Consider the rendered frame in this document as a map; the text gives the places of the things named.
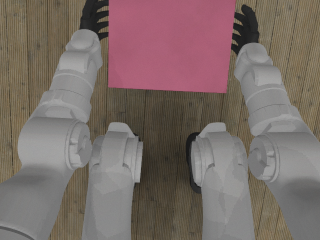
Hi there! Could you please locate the right robot upper arm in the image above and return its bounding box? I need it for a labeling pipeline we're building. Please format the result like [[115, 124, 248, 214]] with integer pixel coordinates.
[[247, 132, 320, 240]]

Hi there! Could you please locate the robot right forearm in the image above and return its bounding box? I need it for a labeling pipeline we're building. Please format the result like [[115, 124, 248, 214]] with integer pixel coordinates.
[[234, 42, 320, 143]]

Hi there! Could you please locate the robot left thigh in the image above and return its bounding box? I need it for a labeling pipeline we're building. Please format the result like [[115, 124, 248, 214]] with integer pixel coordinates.
[[81, 131, 143, 240]]

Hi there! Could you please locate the robot right hand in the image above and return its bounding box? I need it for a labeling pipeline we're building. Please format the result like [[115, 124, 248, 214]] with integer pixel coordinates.
[[231, 4, 260, 57]]

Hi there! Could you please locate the robot left forearm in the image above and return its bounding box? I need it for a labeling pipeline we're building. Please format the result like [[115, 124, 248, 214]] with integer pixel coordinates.
[[17, 29, 103, 161]]

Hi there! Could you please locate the carton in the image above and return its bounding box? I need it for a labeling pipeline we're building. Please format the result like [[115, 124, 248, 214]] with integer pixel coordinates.
[[108, 0, 236, 93]]

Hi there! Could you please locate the right robot foot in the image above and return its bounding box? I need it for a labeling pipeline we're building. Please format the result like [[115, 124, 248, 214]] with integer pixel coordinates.
[[186, 132, 202, 194]]

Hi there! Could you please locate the robot left hand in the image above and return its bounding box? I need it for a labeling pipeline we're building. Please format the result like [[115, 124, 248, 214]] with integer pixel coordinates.
[[79, 0, 109, 41]]

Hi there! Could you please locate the left robot upper arm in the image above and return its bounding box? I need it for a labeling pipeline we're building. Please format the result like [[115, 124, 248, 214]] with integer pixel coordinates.
[[0, 116, 92, 240]]

